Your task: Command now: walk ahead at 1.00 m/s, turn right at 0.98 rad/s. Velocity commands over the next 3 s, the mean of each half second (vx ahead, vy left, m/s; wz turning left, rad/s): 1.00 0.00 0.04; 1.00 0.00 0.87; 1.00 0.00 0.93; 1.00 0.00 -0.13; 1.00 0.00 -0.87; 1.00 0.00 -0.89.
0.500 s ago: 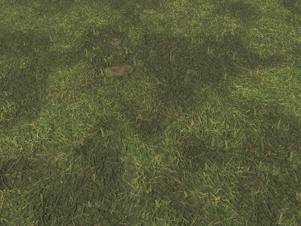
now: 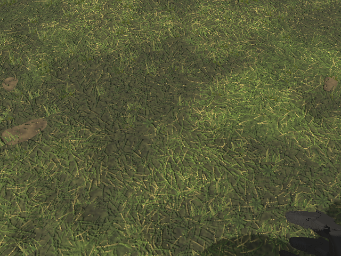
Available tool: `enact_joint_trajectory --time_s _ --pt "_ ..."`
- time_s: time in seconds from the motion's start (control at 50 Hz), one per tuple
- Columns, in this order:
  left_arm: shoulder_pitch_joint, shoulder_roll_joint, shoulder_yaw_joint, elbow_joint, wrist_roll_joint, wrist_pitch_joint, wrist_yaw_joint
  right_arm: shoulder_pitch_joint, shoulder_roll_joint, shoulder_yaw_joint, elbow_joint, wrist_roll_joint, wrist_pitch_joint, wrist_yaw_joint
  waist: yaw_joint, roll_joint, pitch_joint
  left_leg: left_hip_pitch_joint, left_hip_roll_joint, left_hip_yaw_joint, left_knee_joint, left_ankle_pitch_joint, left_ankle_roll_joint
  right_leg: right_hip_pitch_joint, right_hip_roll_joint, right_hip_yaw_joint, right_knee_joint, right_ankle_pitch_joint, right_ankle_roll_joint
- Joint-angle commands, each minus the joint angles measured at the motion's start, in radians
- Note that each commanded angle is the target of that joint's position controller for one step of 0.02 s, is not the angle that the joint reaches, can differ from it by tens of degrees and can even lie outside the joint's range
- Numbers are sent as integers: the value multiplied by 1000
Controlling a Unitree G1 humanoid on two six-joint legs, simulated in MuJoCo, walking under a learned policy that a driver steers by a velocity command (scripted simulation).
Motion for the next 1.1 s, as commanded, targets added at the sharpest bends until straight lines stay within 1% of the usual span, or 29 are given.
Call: enact_joint_trajectory --time_s 0.02,0.06,0.1,0.12,0.14,0.16,0.18,0.2,0.22,0.28,0.36,0.44,0.48,0.5,0.52,0.54,0.6,0.68,0.8,0.84,0.9,0.92,0.94,0.96,0.98,1.0,1.02,1.06,1.1 --pt "-86 195 54 -83 -19 -15 22 -49 -93 -43 -88 16 -10 8 -30 -51 4 476 -114 142 -171 251 -9 -445 -170 216 -177 146 -91" --pt "-48 175 51 -60 -20 -10 23 -16 -121 -60 -95 41 -10 3 -57 -97 -21 476 -107 127 -223 178 7 -264 -205 235 -97 214 -63" --pt "-97 174 45 -63 29 -7 4 295 -199 -109 -23 56 -9 -4 -242 -144 -173 692 -132 205 -168 64 54 -141 -199 144 230 648 -3" --pt "-155 119 22 -95 59 -10 -11 551 -239 -114 33 53 4 -12 -348 -84 -304 940 -40 65 -90 -128 115 -262 -191 101 597 646 32" --pt "103 -38 -13 -95 -11 -23 -19 596 -322 -119 97 11 6 13 -181 500 -402 1110 223 -615 -381 -519 359 -550 -8 47 1039 -139 90" --pt "71 46 -22 -76 -41 -23 -20 554 -214 -97 91 20 3 21 -190 426 -287 1044 238 -905 -558 -880 367 -709 -103 24 1050 -119 62" --pt "-97 107 -13 -108 -24 -25 -27 463 -140 -84 82 26 13 16 -196 221 -117 895 196 -783 -560 -850 339 -736 -161 -14 1013 -41 43" --pt "-247 107 -17 -145 14 -36 -24 414 -141 -81 76 17 24 24 -193 20 -37 724 126 -644 -567 -631 303 -657 -179 -43 912 1 37" --pt "-301 94 -17 -172 33 -50 -22 372 -148 -84 77 14 22 32 -154 -10 -16 641 82 -555 -547 -492 304 -619 -201 -36 810 11 38" --pt "-311 80 -21 -180 38 -62 -25 341 -94 -63 99 37 28 31 -90 55 -35 533 -7 -374 -560 -290 311 -469 -242 -37 530 -1 65" --pt "-411 59 -39 -205 37 -75 -30 307 -165 -81 87 59 44 6 -76 35 3 287 -13 -284 -595 -214 315 -214 -200 -95 193 199 122" --pt "-428 112 -11 -210 16 -75 -19 369 -140 -77 97 73 59 -1 -77 44 -3 243 -29 -274 -525 -269 248 6 -186 -87 55 316 152" --pt "-327 153 17 -193 14 -78 -3 367 -110 -67 95 70 58 5 -12 35 -49 229 -74 -239 -342 -170 206 156 -206 -82 2 256 135" --pt "-131 213 42 -162 21 -78 10 327 -65 -50 73 59 54 12 88 -44 -170 109 -126 -154 -41 -179 165 385 -354 60 -22 140 80" --pt "-1 290 57 -144 40 -63 8 414 16 -19 32 93 43 10 68 -311 -335 -106 -185 -22 279 -452 131 604 -618 504 -145 -222 -69" --pt "-38 269 57 -130 36 -55 -3 411 -34 -22 27 116 51 -9 47 -352 -255 -266 -95 57 489 -416 120 526 -663 697 -210 -447 -91" --pt "-97 135 23 -101 40 -45 -4 272 -70 -38 32 52 76 -5 9 -89 -26 -287 -4 92 602 -253 121 260 -544 318 -247 -83 -34" --pt "-174 83 15 -58 37 -48 -14 192 -23 -32 -23 67 110 27 -70 -92 43 -247 73 90 555 -172 117 79 -478 4 -312 229 12" --pt "-166 187 29 -17 36 -60 3 -6 -50 -20 -86 45 96 70 -44 1 105 -76 22 237 129 166 128 4 -406 -321 -388 465 75" --pt "-124 250 36 -6 41 -54 4 -44 -74 -29 -101 52 88 87 -49 -31 82 61 -57 328 6 167 166 64 -412 -374 -332 849 101" --pt "-107 344 56 -18 47 -17 20 150 -189 -82 -75 70 97 89 -209 -177 -76 339 -181 400 14 -16 226 165 -464 -387 56 1555 110" --pt "-148 343 56 -44 45 -14 19 399 -266 -122 -9 68 110 79 -332 -177 -190 665 -192 352 -13 -18 277 25 -461 -365 337 1552 103" --pt "-148 276 38 -52 39 -29 15 542 -299 -141 56 75 126 56 -367 -35 -200 972 -133 208 -94 8 321 -260 -336 -358 734 789 140" --pt "0 101 -20 -124 48 -70 -4 422 -373 -134 11 46 116 48 -149 340 -300 1221 82 -344 -192 -153 506 -652 -158 -221 1143 -179 175" --pt "-93 203 -16 -170 17 -115 -17 448 -307 -124 -25 28 101 44 -230 203 -493 1266 169 -675 -424 -563 554 -746 -178 -6 1142 -105 132" --pt "-239 240 -8 -206 -13 -128 -14 448 -268 -118 -11 21 84 42 -241 60 -311 1112 153 -659 -522 -599 477 -784 -215 -13 1048 -28 108" --pt "-264 214 -15 -214 -7 -130 -6 388 -257 -111 -4 22 67 48 -168 -104 -168 901 130 -594 -544 -508 447 -750 -247 -18 938 21 109" --pt "-182 198 -11 -172 26 -99 -1 257 -215 -95 -26 6 52 42 -52 -116 -70 595 38 -419 -540 -328 432 -591 -301 3 810 55 143" --pt "-177 199 -4 -168 33 -64 0 219 -166 -80 -13 22 54 32 -20 -63 3 421 -16 -304 -569 -265 426 -536 -324 -18 681 46 183"
Next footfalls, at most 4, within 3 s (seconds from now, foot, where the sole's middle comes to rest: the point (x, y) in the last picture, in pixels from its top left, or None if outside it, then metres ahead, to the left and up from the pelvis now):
0.12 left None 0.35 0.17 -0.76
0.50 right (217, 232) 0.56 -0.09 -0.76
0.94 left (140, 150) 0.92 0.26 -0.76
1.36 right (136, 84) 1.36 0.35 -0.76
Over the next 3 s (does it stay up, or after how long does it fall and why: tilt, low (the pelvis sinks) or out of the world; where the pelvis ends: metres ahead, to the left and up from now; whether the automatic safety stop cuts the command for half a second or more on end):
stays up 2.06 1.24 0.01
